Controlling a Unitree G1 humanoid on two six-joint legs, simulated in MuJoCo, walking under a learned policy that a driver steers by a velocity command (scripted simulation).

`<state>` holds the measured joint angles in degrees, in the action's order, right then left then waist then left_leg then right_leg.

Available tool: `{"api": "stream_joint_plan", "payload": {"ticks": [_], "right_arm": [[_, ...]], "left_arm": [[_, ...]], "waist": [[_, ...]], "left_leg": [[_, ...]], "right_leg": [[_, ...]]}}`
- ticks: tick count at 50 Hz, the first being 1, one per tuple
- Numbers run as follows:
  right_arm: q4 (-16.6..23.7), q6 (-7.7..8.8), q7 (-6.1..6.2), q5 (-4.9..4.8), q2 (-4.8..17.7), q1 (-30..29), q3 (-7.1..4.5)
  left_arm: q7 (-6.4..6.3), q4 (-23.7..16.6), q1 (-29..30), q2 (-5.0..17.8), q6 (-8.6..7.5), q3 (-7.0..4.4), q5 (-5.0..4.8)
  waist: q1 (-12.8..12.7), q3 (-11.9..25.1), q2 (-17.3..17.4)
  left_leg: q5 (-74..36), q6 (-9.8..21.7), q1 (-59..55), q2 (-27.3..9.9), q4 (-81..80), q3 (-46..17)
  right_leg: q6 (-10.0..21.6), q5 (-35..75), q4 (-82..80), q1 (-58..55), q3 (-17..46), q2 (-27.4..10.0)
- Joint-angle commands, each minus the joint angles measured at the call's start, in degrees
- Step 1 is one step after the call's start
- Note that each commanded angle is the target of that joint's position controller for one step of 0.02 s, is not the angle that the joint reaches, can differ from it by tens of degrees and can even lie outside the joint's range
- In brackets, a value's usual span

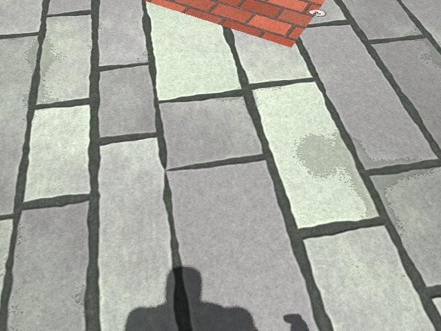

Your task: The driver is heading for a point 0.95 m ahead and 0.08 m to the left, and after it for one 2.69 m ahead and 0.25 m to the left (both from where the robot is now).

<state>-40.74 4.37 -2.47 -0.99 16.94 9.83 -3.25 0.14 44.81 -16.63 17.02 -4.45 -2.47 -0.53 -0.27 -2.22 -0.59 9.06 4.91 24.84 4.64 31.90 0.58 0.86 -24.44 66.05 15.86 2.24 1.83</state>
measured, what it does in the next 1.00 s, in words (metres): walks ahead: right foot, then left foot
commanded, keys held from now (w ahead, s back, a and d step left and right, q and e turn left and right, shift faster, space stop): w+q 0.40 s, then w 0.30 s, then w+e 0.30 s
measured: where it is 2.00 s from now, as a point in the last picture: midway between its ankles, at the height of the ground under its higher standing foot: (203, 166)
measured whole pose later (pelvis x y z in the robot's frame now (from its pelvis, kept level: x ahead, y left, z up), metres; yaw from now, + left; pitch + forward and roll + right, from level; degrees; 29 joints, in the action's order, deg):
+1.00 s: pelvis +0.52 +0.10 +0.01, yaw +14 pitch +2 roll +0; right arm -39.6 4.5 -1.0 0.6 14.7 10.4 -2.5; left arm 0.1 47.8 -19.3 17.8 -3.3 -3.1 -1.7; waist -1.1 -1.2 -2.2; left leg 10.3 1.8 17.6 -0.1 26.8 4.1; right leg 0.0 -21.2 65.4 25.3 2.3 -2.9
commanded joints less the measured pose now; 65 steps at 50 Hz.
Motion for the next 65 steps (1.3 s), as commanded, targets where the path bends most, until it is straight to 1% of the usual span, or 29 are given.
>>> {"api": "stream_joint_plan", "payload": {"ticks": [1, 2, 5, 10, 15, 18, 19, 20, 21, 22, 23, 25, 27, 29, 33, 36, 39, 41, 42, 43, 44, 45, 46, 49, 50, 53, 58, 63, 65], "right_arm": [[2.70, 0.04, 0.90, 0.58, 6.89, 6.36, -1.89], [3.48, -0.09, 1.10, 0.97, 6.78, 5.11, -1.70], [3.72, -0.16, 1.88, 0.51, 7.74, 4.67, -2.05], [2.18, -1.07, 3.24, -0.29, 9.46, 8.08, -2.71], [0.84, -2.22, 3.65, -0.71, 8.90, 11.59, -2.75], [1.60, -2.59, 3.58, -0.32, 7.54, 9.66, -2.50], [2.55, -2.33, 3.28, 0.20, 4.64, 9.11, -1.42], [3.65, -1.82, 3.33, -0.69, 1.35, 15.43, -0.35], [4.01, -1.43, 3.36, -0.89, 3.66, 17.14, -0.22], [3.23, -1.54, 3.28, -1.03, 7.74, 13.63, -1.31], [3.80, -1.77, 3.26, -0.51, 8.05, 9.29, -1.43], [4.90, -1.60, 2.87, 0.28, 6.37, 5.80, -1.49], [4.54, -1.76, 2.40, -0.21, 4.28, 6.82, -1.05], [5.15, -1.70, 2.24, 0.33, 2.97, 4.70, -0.50], [6.43, -0.70, 1.39, 0.68, 1.26, -2.02, 0.73], [7.81, -0.19, 0.90, 0.20, 1.74, -7.64, 0.76], [9.17, 0.48, 0.41, -0.06, 3.17, -9.94, 0.21], [7.89, 0.87, 0.52, 0.11, 5.09, -5.00, -0.86], [5.82, 0.83, 1.04, 0.53, 7.41, 1.74, -2.16], [4.44, 0.68, 1.80, 1.56, 11.25, 11.51, -3.46], [3.79, -0.16, 2.17, 2.23, 15.82, 15.16, -4.37], [3.47, -0.32, 2.05, 1.73, 11.14, 16.07, -3.26], [3.18, -0.19, 2.04, 1.16, 8.46, 12.97, -2.32], [2.75, 0.79, 1.59, 1.74, 3.45, 4.39, -0.92], [2.31, 1.25, 1.56, 1.85, 3.63, 3.17, -1.17], [0.62, 2.26, 1.89, 1.78, 4.50, 2.13, -1.89], [-1.64, 1.84, 2.80, 1.56, 7.21, 3.52, -2.81], [-4.30, 0.36, 3.05, 0.13, 9.55, 7.32, -3.75], [-4.75, -0.48, 3.16, -0.36, 10.88, 7.32, -4.17]], "left_arm": [[0.24, -7.97, 6.23, 7.62, -3.28, -1.61, 0.84], [0.18, -8.18, 5.44, 7.29, -2.82, -1.72, 1.30], [-0.23, -8.13, 3.89, 5.44, -1.37, -1.36, 1.64], [-0.15, -10.33, 14.10, 2.65, -1.52, -0.25, 1.32], [0.80, -11.57, 18.17, 5.08, -2.57, -1.27, 0.19], [0.57, -9.72, 10.42, 7.44, -3.31, -2.80, 0.24], [0.11, -8.98, 3.16, 9.77, -3.56, -3.66, 1.22], [-0.24, -7.66, -4.19, 14.36, -2.85, -4.97, 2.10], [0.34, -6.28, -6.38, 12.44, -2.25, -4.74, 0.61], [0.31, -6.67, -4.00, 8.14, -2.06, -3.57, 0.19], [0.29, -6.79, -1.38, 6.55, -1.67, -2.96, 0.58], [0.47, -6.01, 1.85, 4.47, -1.56, -2.01, 1.37], [0.65, -5.09, 2.70, 3.86, -1.89, -1.86, 1.04], [0.69, -3.94, 2.17, 5.47, -2.14, -2.31, 0.48], [0.58, -2.11, 0.87, 8.17, -1.61, -2.89, -0.21], [0.60, -0.04, -2.89, 9.23, -0.93, -2.98, -0.97], [0.43, 1.56, -5.06, 10.13, 0.11, -3.12, -1.47], [0.10, 1.89, -4.15, 10.95, 0.76, -3.25, -1.52], [0.04, 1.88, -4.34, 9.66, 0.77, -2.75, -1.25], [0.10, 0.43, -3.40, 6.33, 0.46, -1.38, -0.11], [-0.06, -0.93, -9.82, 0.04, -0.38, 0.50, -0.04], [-0.08, -0.06, -8.70, 5.05, -0.87, -0.70, -1.34], [0.02, -1.19, -4.89, 8.07, -0.92, -1.78, -2.26], [-0.27, -1.61, -1.22, 6.12, 0.44, -2.16, -0.98], [-0.17, -1.57, -2.37, 4.70, 1.17, -1.96, -1.21], [-0.13, -2.62, -0.23, 2.73, 2.58, -1.77, -0.98], [1.50, -5.29, 7.40, 1.25, 2.38, -1.05, -0.67], [2.96, -9.32, 15.39, 2.03, 2.57, -0.99, -0.66], [3.34, -10.45, 15.42, 3.18, 2.75, -1.56, -0.51]], "waist": [[2.75, 5.66, 0.13], [1.16, 4.71, 1.84], [-0.43, 3.67, 3.34], [3.33, 2.33, 4.50], [4.16, 2.78, 5.96], [-0.68, 5.29, 7.54], [-4.22, 11.81, 4.71], [-3.87, 20.61, -8.51], [-3.63, 21.10, -16.89], [-4.53, 13.13, -9.67], [-4.34, 7.37, -5.11], [-2.05, 1.65, -3.93], [-0.44, 1.25, -6.09], [-0.30, 1.01, -5.34], [-2.22, 0.84, -3.60], [-4.33, 0.03, -3.67], [-3.63, -0.79, -4.19], [0.32, 1.49, -4.28], [3.58, 5.87, -3.30], [8.13, 13.86, 0.63], [5.99, 21.67, 15.75], [7.56, 21.69, 13.62], [6.99, 13.61, 10.88], [2.23, 4.23, 7.52], [0.85, 3.78, 8.61], [-0.34, 1.20, 5.25], [1.70, -0.91, 3.31], [4.00, -3.37, 2.70], [2.88, -2.31, 3.70]], "left_leg": [[-1.00, 11.78, -24.24, -16.74, -16.68, -27.31], [-5.34, 11.97, -20.18, -15.39, -17.82, -25.84], [-12.57, 12.55, -13.61, -13.46, -19.45, -20.84], [-9.62, 8.18, -8.00, -8.54, -18.36, -15.38], [-4.11, 6.34, -15.06, -11.02, -12.34, -22.94], [-7.64, 3.84, -15.63, -9.73, -4.35, -24.63], [-5.49, 1.93, -10.89, -6.93, 7.47, -21.26], [9.65, -2.55, 7.48, 1.14, 26.47, -12.44], [25.17, -3.55, 17.65, -0.69, 36.82, -10.78], [20.52, -3.91, 20.67, -3.60, 41.22, -11.82], [16.20, -4.15, 20.02, -5.26, 41.37, -9.44], [11.24, -3.97, 17.04, -7.94, 36.43, -8.67], [10.00, -4.17, 13.56, -8.90, 32.03, -7.26], [7.34, -4.73, 13.92, -9.47, 26.25, -5.74], [-4.24, -5.11, 10.33, -9.86, 11.15, -2.97], [-8.68, -5.12, 6.74, -8.29, 3.91, -1.56], [-5.95, -3.92, 4.56, -7.01, -1.05, -1.98], [-5.15, -2.42, -4.53, -5.61, -5.00, -0.99], [-5.08, -1.09, -15.45, -5.20, -5.80, -0.52], [-5.58, 2.23, -31.09, -13.95, -3.81, -8.70], [3.91, 9.72, -47.63, -28.49, -8.14, -31.86], [12.44, 10.76, -45.04, -28.56, -12.56, -39.33], [12.59, 8.75, -39.33, -26.77, -13.63, -31.23], [1.37, 5.90, -22.65, -20.50, -19.39, -15.65], [-1.40, 6.46, -19.67, -20.77, -21.05, -13.36], [-8.64, 6.86, -16.90, -20.74, -24.00, -6.34], [-12.11, 5.15, -18.19, -19.14, -25.16, 3.99], [-14.04, 3.34, -26.11, -21.39, -22.89, 7.99], [-26.41, 2.19, -29.14, -21.79, -17.89, 9.65]], "right_leg": [[-0.03, 4.60, 1.09, 24.91, 3.87, -5.99], [-0.67, 5.57, -1.02, 21.96, 3.68, -6.39], [-3.45, 7.47, -8.76, 19.65, 1.87, -6.56], [-5.56, 26.86, -29.35, 13.32, 0.53, -2.93], [-3.98, 25.65, -38.01, 10.40, 3.05, -1.12], [-0.20, 21.77, -42.15, -0.88, 2.08, -1.75], [3.23, 20.33, -40.57, -13.90, 7.40, -8.38], [11.68, 10.94, -41.57, -35.31, 27.86, -21.06], [14.29, -1.76, -46.99, -37.04, 43.90, -26.25], [12.30, -7.60, -48.76, -30.30, 38.56, -23.92], [10.53, -2.67, -49.53, -22.88, 30.36, -21.27], [10.20, 8.32, -52.57, -12.17, 20.86, -17.07], [10.61, 14.45, -54.71, -8.17, 15.32, -14.88], [11.67, 19.75, -56.39, -7.69, 11.74, -14.74], [11.03, 25.52, -57.49, -7.26, 5.14, -13.49], [10.14, 25.51, -56.77, -8.10, 4.05, -13.63], [9.08, 26.35, -54.02, -11.33, 6.65, -15.60], [7.32, 32.28, -48.51, -11.16, 6.48, -15.08], [5.75, 37.12, -40.49, -8.68, 4.41, -12.19], [3.26, 27.84, -25.07, 0.51, 1.76, -8.77], [-0.66, -2.65, -4.92, 20.49, -2.27, -0.69], [-0.80, -8.75, 4.05, 26.16, 4.29, -1.97], [-0.45, -4.51, 6.54, 29.86, 4.39, -4.42], [-0.53, 5.89, 1.42, 24.30, 3.53, -8.98], [-0.91, 7.24, 0.60, 21.78, 3.49, -9.38], [-1.92, 11.37, -3.42, 22.75, 3.84, -9.76], [-1.33, 25.51, -19.47, 21.60, 1.03, -8.90], [1.47, 23.32, -28.12, 22.46, -2.42, -7.75], [3.39, 17.92, -29.40, 19.71, -5.08, -5.51]]}}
